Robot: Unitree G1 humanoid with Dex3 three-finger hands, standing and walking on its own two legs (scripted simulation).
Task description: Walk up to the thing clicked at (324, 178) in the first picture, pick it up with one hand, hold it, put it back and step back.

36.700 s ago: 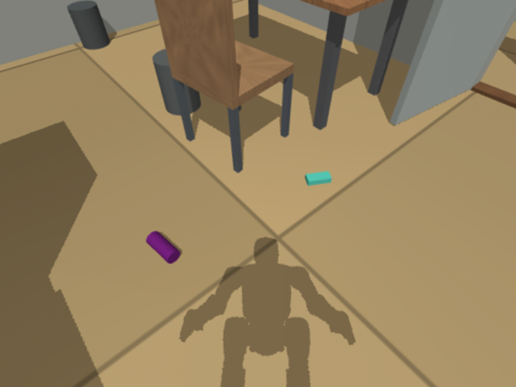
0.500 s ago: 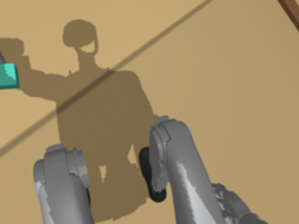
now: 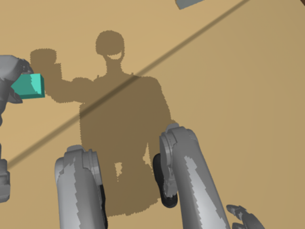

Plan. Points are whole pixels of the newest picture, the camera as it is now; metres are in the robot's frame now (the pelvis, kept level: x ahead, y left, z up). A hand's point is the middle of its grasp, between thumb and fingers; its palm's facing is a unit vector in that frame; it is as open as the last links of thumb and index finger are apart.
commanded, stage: lift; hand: left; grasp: from above
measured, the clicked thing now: (15, 87) +0.49 +0.29 -0.19
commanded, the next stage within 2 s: hold in 1.36 s
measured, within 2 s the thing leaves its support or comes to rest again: neither
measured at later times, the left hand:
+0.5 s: hand out of the picture +0.40 +0.29 +0.04, palm faces -0.45 -0.07 -0.89, open 8.5 cm
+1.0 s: hand out of the picture +0.35 +0.25 +0.22, palm faces -0.45 -0.08 -0.89, open 8.4 cm
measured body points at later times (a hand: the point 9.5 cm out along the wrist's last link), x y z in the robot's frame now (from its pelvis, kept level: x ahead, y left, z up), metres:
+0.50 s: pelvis +0.01 +0.00 +0.13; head +0.18 +0.04 +0.54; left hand +0.42 +0.29 +0.09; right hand +0.15 -0.27 +0.01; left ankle +0.08 +0.11 -0.34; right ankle +0.12 -0.15 -0.34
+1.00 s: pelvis +0.04 -0.01 +0.29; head +0.11 +0.00 +0.74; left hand +0.37 +0.25 +0.27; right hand +0.16 -0.27 +0.17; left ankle +0.08 +0.11 -0.34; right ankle +0.12 -0.15 -0.34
